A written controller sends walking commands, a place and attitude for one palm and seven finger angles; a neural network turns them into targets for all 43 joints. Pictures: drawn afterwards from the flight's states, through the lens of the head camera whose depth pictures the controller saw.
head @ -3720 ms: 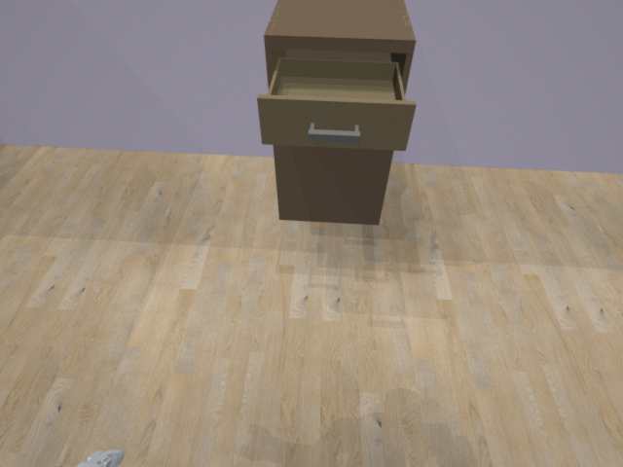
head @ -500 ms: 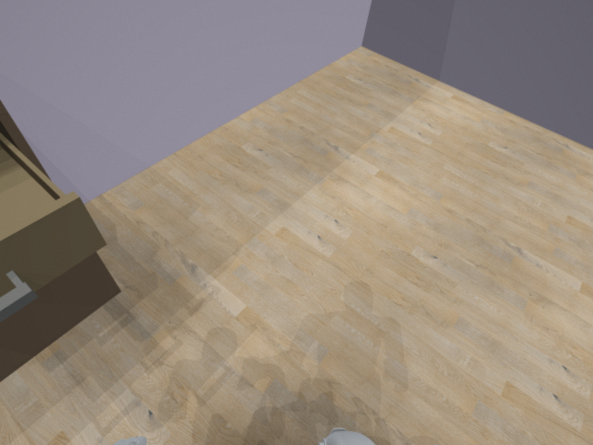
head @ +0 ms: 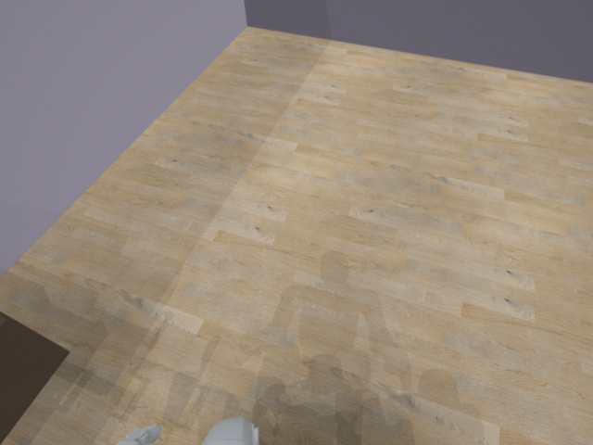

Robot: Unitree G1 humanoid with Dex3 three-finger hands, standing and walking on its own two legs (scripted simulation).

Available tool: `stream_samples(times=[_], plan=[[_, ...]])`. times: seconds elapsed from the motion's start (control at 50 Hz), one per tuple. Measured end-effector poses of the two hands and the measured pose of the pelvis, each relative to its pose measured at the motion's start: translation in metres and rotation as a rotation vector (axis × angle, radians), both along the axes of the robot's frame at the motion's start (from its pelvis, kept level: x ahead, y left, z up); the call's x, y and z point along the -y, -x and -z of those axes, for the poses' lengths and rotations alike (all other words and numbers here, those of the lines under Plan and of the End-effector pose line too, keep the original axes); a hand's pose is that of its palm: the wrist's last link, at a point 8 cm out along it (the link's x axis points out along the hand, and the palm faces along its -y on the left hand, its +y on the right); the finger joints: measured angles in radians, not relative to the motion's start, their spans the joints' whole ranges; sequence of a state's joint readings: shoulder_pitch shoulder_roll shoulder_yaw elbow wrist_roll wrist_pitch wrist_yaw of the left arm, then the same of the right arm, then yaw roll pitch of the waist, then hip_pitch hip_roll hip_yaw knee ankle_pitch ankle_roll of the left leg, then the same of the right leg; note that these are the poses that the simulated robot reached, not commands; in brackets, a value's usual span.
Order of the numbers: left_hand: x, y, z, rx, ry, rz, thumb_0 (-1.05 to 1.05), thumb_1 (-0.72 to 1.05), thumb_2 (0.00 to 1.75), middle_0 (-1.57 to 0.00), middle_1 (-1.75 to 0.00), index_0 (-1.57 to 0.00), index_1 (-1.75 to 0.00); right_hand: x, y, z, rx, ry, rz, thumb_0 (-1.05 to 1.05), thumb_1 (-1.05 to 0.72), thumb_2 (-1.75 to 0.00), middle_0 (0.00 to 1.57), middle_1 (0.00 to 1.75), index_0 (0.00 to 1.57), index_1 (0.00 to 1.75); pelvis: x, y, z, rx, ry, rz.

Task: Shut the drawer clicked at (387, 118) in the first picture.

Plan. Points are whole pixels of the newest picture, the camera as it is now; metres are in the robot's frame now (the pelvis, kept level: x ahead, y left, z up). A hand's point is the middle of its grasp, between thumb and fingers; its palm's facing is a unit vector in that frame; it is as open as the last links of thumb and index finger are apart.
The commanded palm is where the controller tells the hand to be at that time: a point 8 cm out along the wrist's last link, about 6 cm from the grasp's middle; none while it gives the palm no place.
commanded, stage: walk to a spot facing it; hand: left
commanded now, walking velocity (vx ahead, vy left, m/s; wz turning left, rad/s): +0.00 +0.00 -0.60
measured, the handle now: out of the picture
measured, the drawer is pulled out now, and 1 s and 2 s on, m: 0.30 0.30 0.30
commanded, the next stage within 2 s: turn to face it in 0.74 s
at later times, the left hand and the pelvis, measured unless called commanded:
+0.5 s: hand (162, 437) +0.15 +0.23 -0.17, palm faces -0.26 -0.95 -0.17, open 7.4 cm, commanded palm none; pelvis +0.02 +0.05 +0.01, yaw -19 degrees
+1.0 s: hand (253, 387) +0.22 +0.09 -0.15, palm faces -0.52 -0.83 -0.22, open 7.4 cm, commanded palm none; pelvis +0.05 -0.02 +0.01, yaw -32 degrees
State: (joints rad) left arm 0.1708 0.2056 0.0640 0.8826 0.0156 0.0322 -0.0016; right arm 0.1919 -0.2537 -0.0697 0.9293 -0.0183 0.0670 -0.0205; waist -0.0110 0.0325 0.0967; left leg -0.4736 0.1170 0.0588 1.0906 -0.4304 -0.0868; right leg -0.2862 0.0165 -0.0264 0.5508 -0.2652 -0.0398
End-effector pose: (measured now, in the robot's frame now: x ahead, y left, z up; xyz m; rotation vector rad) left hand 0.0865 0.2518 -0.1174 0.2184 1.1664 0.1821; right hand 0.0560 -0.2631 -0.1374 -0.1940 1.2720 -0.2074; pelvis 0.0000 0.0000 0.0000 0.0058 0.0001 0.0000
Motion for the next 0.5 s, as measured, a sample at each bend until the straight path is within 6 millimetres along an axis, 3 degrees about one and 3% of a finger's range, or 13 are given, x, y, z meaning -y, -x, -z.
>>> stream_samples(times=[0.12, 0.26, 0.4, 0.5], plan=[[0.000, -0.011, 0.004, -0.009, 0.026, 0.071, 0.01, 0.90, 0.90, -0.20, -0.30, -0.21, -0.30, -0.005, -0.008, -0.015, 0.082, 0.018, 0.038, 0.00, -0.91, -0.89, 0.20, 0.30, 0.20, 0.30, -0.007, 0.002, -0.003, -0.007, 0.002, 0.074], [-0.022, -0.020, 0.024, -0.033, 0.072, 0.114, 0.01, 0.90, 0.90, -0.21, -0.30, -0.21, -0.30, -0.031, -0.011, -0.028, 0.168, 0.066, 0.073, 0.00, -0.90, -0.89, 0.20, 0.30, 0.20, 0.30, -0.034, -0.005, 0.004, -0.011, 0.022, 0.162], [-0.034, -0.045, 0.022, -0.083, 0.088, 0.203, 0.01, 0.90, 0.90, -0.20, -0.30, -0.20, -0.30, -0.058, 0.032, -0.040, 0.103, 0.069, 0.173, 0.00, -0.90, -0.89, 0.20, 0.30, 0.21, 0.30, -0.046, -0.015, -0.009, 0.000, 0.042, 0.258], [-0.024, -0.068, 0.020, -0.109, 0.082, 0.272, 0.01, 0.91, 0.90, -0.20, -0.30, -0.20, -0.30, -0.070, 0.069, -0.036, 0.030, 0.044, 0.282, 0.00, -0.90, -0.89, 0.20, 0.30, 0.21, 0.30, -0.046, -0.021, -0.012, 0.000, 0.050, 0.323]])
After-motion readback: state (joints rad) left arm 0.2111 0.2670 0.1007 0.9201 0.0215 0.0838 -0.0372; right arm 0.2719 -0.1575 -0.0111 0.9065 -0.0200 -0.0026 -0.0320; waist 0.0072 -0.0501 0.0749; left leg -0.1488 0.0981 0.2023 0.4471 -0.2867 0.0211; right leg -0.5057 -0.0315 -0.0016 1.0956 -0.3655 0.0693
